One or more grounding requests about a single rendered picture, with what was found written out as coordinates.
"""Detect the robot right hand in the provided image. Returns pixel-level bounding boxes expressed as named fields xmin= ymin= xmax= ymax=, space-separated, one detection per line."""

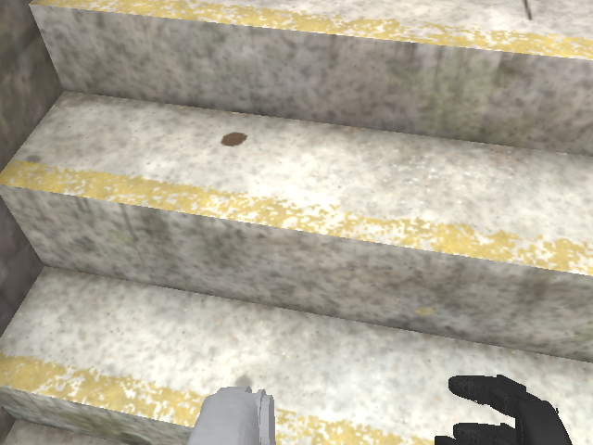
xmin=435 ymin=375 xmax=573 ymax=445

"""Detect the left robot thigh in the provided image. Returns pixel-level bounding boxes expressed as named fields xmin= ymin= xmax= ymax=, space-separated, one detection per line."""
xmin=187 ymin=386 xmax=276 ymax=445

